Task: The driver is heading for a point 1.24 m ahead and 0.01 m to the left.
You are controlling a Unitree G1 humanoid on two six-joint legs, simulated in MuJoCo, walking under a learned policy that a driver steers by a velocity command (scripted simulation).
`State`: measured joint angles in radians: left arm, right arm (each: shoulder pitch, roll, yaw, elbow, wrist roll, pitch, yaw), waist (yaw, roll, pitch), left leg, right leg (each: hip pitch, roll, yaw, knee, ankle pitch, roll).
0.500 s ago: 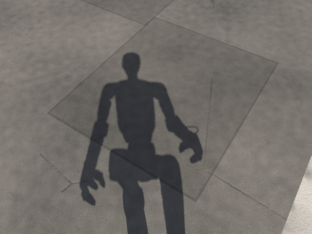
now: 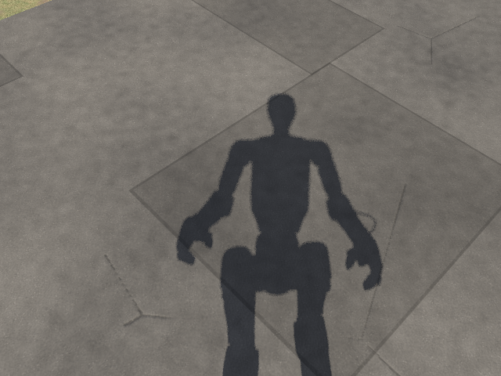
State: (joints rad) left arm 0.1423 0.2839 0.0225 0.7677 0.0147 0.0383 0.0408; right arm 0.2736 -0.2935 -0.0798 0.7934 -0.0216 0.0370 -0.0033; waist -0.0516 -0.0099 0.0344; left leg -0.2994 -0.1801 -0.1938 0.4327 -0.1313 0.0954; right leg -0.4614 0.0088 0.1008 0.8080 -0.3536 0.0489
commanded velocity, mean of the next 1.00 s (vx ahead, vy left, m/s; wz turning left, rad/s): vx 0.23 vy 0.00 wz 0.25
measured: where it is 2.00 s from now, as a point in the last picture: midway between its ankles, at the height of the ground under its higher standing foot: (221, 294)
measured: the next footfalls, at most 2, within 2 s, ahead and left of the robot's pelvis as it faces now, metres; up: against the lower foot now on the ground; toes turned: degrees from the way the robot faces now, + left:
right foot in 0.10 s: +0.07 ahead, -0.13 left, +0.00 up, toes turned +10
left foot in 0.62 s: +0.05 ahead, +0.09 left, +0.00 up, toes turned +18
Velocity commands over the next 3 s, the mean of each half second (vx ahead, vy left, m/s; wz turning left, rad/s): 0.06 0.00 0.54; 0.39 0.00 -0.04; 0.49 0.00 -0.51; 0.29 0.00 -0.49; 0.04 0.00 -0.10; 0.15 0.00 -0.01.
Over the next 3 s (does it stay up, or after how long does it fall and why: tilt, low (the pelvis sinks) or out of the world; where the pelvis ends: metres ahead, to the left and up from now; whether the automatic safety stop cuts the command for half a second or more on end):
stays up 0.74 0.02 -0.01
